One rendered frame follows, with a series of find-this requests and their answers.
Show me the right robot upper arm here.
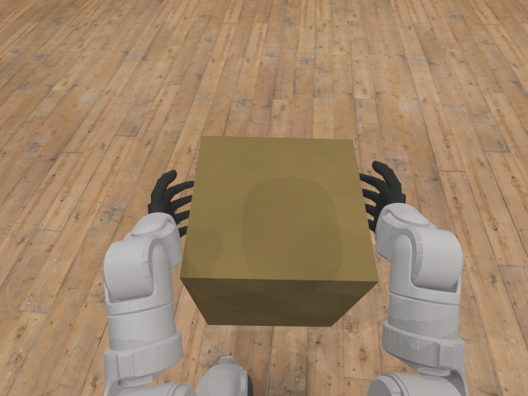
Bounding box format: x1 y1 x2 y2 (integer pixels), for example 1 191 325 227
367 372 461 396

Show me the left robot thigh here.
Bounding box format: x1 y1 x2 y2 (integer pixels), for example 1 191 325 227
195 364 248 396

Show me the carton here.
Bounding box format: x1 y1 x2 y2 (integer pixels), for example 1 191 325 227
180 135 379 327

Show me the robot right hand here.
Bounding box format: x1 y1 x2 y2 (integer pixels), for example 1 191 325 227
359 161 406 233

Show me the left robot shin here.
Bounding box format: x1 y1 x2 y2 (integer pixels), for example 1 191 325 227
219 356 240 368

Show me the robot left hand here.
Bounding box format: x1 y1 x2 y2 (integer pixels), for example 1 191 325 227
148 170 194 238

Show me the left robot forearm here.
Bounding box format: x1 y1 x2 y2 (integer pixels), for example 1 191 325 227
102 212 183 396

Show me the right robot forearm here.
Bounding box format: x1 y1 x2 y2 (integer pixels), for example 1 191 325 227
375 203 469 396

